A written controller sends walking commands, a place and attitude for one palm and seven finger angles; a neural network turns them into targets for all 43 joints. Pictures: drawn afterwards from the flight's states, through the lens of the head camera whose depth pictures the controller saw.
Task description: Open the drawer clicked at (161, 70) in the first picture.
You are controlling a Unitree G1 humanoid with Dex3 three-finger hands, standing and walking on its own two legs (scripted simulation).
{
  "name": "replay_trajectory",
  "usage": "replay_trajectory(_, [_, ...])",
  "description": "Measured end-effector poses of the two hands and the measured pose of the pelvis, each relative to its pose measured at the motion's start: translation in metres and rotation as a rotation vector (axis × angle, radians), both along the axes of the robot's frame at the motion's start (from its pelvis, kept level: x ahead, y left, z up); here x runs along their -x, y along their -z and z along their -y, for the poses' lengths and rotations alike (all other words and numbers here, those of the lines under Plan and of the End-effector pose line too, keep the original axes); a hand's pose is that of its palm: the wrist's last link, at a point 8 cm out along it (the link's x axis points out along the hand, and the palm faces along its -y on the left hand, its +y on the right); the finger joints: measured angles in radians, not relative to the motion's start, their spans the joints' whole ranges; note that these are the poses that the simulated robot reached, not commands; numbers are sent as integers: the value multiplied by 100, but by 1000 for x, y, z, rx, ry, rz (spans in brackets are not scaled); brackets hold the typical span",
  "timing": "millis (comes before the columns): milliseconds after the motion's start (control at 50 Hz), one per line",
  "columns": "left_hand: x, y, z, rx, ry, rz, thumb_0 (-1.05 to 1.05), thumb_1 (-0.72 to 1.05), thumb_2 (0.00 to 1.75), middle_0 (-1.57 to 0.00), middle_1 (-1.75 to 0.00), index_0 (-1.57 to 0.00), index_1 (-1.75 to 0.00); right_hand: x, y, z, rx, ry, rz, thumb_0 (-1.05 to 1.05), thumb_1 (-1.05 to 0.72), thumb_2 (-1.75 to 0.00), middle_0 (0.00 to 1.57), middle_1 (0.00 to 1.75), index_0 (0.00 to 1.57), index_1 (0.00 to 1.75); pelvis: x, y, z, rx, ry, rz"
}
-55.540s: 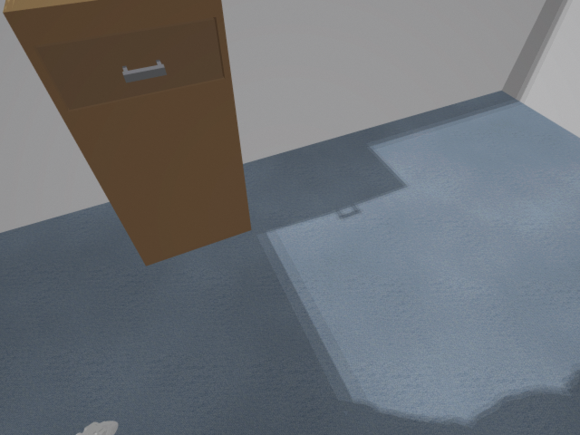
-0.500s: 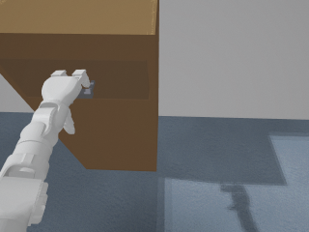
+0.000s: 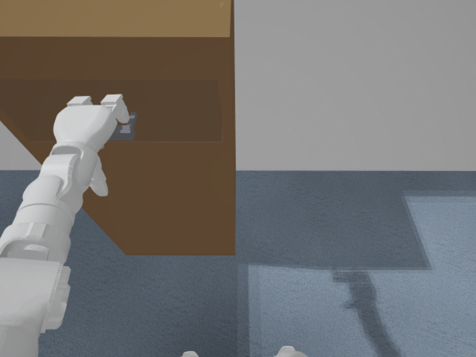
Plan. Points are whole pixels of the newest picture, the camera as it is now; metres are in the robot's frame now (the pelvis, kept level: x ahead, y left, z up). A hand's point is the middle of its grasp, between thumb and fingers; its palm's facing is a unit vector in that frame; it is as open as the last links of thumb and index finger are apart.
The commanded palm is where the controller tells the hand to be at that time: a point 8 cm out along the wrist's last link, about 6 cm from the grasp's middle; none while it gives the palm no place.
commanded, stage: lower the fingers behind the handle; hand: left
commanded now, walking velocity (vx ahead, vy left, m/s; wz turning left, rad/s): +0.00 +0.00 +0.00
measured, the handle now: (108, 125) +0.52 +0.25 +0.07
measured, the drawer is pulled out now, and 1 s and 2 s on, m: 0.00 0.00 0.00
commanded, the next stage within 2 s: lift the fingers back up to retry in 0.10 s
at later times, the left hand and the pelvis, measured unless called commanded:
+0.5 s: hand (100, 144) +0.46 +0.24 +0.08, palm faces -0.04 -0.01 -1.00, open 13.8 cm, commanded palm +0.45 +0.25 +0.15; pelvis +0.00 +0.01 +0.00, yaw +0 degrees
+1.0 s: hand (84, 124) +0.46 +0.25 +0.13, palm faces -0.05 -0.02 -1.00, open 13.8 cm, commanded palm +0.44 +0.25 +0.18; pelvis +0.04 +0.00 +0.02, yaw +1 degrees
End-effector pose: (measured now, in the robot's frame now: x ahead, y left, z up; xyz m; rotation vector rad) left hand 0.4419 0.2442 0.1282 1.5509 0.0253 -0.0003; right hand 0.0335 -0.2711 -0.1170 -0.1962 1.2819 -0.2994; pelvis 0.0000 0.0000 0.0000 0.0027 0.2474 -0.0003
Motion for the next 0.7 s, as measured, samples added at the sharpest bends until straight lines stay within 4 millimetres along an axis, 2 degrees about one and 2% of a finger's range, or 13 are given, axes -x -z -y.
replay_trajectory(140, [0,0,0,-3,4,6,0,-49,30,-32,-125,-29,-126,5,1,-3,0,-1,-1,1,-90,-90,20,30,20,30,3,1,-2,1,0,-4])
replay_trajectory(320, [-1,0,0,-9,3,3,0,-49,30,-33,-124,-29,-126,0,1,-7,-1,-6,18,1,-90,-90,20,30,21,30,3,1,-5,2,0,-3])
replay_trajectory(520, [-3,-5,0,-16,11,-22,0,-49,30,-36,-122,-32,-123,-16,-3,-11,-3,-11,44,1,-90,-90,20,30,21,30,-5,-4,-7,3,-5,19])
replay_trajectory(640, [-12,-26,7,-6,35,32,0,-49,30,-34,-121,-33,-122,-31,-5,-12,-14,-21,52,1,-90,-90,20,30,20,30,-16,-8,-7,4,-7,30])
replay_trajectory(700, [-14,-31,8,-3,25,13,0,-49,30,-36,-121,-36,-123,-42,-6,-13,-29,-24,61,1,-90,-90,20,30,20,30,-22,-11,-7,3,-3,39])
